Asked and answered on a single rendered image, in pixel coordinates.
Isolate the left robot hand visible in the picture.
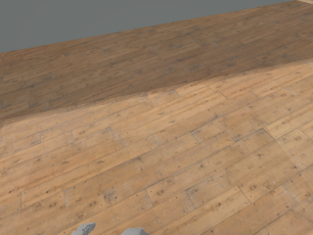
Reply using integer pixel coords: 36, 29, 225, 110
71, 222, 96, 235

